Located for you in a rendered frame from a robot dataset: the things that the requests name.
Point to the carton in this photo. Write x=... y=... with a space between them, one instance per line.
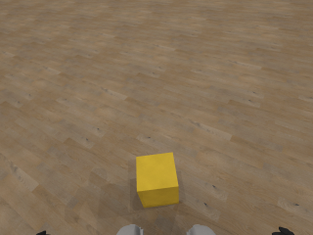
x=156 y=179

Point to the robot thigh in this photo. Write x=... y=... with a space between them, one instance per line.
x=200 y=230
x=131 y=230

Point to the robot left thigh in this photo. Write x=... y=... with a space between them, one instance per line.
x=131 y=230

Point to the robot right thigh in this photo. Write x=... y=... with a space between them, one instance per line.
x=200 y=230

